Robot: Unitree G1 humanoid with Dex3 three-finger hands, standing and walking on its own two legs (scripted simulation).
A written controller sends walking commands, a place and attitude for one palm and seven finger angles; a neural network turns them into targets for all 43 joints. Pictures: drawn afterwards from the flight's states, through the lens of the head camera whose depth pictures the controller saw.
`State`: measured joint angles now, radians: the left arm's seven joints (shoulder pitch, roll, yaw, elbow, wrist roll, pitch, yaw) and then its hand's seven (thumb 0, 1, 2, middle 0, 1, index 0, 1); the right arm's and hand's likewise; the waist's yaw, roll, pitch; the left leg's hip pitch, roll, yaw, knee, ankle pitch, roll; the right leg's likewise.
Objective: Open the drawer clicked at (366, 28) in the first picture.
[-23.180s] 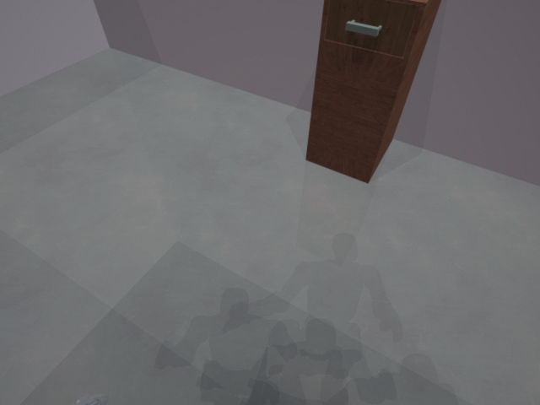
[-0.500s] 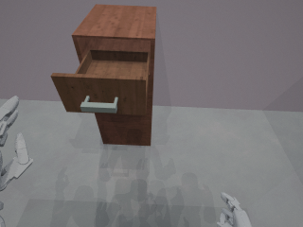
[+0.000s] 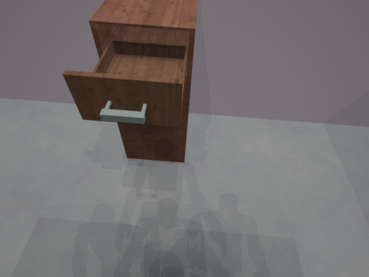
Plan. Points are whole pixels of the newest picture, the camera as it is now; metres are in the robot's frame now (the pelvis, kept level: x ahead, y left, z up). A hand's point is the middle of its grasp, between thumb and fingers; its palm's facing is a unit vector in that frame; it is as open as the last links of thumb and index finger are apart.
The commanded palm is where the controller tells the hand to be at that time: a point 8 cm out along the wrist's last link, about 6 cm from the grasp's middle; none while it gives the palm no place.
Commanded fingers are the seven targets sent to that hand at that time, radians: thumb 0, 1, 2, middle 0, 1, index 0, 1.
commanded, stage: let the arm hang, fingers relaxed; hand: left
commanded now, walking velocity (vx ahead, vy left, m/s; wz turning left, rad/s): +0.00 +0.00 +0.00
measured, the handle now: (125, 110) +0.54 +0.21 +0.00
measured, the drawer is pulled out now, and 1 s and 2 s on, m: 0.30 0.30 0.30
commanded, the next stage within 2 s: look to check the result in 0.58 s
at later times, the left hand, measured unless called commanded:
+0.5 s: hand out of the picture +0.12 +0.25 -0.14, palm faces -0.03 -0.94 -0.35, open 7.4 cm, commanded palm none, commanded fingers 0.00 0.90 0.90 -0.20 -0.30 -0.20 -0.30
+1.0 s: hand out of the picture +0.11 +0.24 -0.15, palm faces -0.05 -0.93 -0.35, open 7.4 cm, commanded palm none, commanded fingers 0.00 0.90 0.90 -0.20 -0.30 -0.20 -0.30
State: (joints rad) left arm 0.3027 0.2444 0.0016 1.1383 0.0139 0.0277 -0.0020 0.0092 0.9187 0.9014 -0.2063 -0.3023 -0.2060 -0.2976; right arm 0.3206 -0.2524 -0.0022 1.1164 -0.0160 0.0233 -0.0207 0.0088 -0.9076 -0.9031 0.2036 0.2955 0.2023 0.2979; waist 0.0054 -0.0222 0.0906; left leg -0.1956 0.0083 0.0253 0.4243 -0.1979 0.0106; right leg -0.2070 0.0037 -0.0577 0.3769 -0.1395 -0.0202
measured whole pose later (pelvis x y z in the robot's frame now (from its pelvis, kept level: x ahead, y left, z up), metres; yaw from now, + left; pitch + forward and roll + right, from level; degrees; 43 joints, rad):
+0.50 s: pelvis +0.01 +0.01 +0.00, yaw -1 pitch -3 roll +0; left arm 0.08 0.31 0.01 1.10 0.02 -0.01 0.00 0.00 0.91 0.90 -0.20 -0.30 -0.20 -0.30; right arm 0.14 -0.31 -0.01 1.11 -0.02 -0.01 0.00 0.00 -0.91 -0.90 0.21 0.30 0.21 0.30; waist -0.02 0.03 0.04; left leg -0.13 -0.01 0.05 0.34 -0.17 0.02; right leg -0.17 -0.01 -0.04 0.35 -0.14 -0.01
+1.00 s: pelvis +0.03 -0.01 +0.01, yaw -1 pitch -1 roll +0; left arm 0.10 0.33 0.01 1.14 0.02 -0.01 0.00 0.00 0.90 0.90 -0.20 -0.30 -0.20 -0.30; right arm 0.12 -0.33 0.00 1.13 -0.01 0.00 -0.01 0.01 -0.91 -0.90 0.21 0.30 0.21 0.30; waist -0.01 0.02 0.08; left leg -0.08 0.01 0.04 0.28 -0.18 0.00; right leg -0.13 0.01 -0.04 0.29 -0.14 -0.02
